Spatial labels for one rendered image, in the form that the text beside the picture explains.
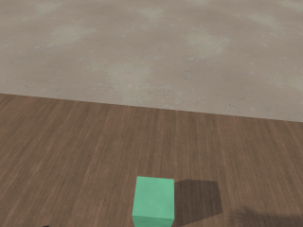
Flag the carton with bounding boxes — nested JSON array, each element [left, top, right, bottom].
[[132, 176, 174, 227]]

